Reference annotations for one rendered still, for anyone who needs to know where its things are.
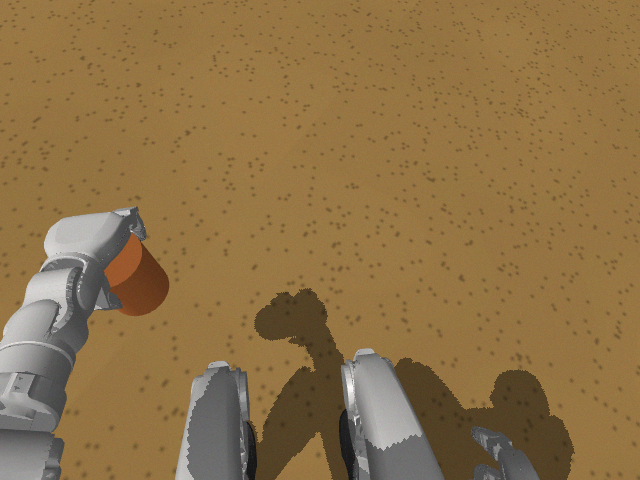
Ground left robot hand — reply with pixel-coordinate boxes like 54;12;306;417
44;207;147;311

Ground right robot foot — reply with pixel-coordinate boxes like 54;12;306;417
339;409;356;480

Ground can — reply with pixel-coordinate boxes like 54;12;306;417
104;232;169;316

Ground right robot hand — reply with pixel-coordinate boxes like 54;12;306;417
469;426;540;480

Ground left robot arm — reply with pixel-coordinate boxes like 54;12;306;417
0;252;105;480

